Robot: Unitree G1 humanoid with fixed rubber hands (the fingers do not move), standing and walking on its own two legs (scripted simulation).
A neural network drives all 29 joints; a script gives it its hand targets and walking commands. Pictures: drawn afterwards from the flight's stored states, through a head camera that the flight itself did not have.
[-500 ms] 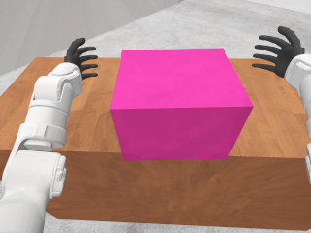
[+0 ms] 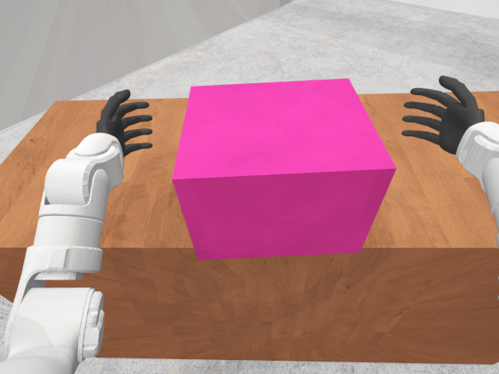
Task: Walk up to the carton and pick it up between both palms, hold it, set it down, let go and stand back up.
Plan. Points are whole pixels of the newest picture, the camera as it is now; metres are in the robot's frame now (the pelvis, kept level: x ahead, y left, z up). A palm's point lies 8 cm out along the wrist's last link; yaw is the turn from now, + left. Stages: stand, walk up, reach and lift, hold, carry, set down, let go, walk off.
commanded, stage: set down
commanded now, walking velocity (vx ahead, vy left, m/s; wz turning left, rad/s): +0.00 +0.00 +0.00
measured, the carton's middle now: (274, 168) +0.45 -0.01 +0.10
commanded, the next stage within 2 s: none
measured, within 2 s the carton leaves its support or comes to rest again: neither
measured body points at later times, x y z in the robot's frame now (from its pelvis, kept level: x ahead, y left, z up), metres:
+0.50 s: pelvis +0.01 +0.00 +0.00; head -0.01 -0.01 +0.45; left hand +0.35 +0.22 +0.17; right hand +0.37 -0.27 +0.16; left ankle +0.02 +0.13 -0.75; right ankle +0.02 -0.09 -0.75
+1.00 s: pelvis +0.02 +0.00 +0.00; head -0.01 -0.01 +0.45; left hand +0.29 +0.23 +0.12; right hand +0.30 -0.28 +0.11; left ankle +0.02 +0.13 -0.75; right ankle +0.02 -0.09 -0.75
